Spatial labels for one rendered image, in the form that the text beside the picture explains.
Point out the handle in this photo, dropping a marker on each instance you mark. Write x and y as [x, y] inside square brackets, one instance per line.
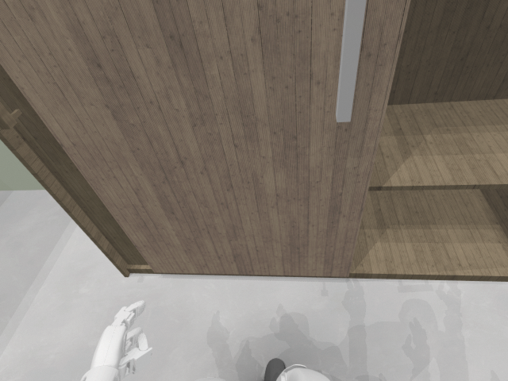
[6, 119]
[350, 50]

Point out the right robot foot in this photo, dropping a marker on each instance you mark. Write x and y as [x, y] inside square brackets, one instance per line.
[274, 368]

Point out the wardrobe door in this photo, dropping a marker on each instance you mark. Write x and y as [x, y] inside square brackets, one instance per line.
[208, 127]
[38, 137]

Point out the left robot hand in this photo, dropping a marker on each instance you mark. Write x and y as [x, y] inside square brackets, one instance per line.
[114, 346]

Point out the right robot shin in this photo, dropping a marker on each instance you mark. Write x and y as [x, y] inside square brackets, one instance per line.
[292, 367]

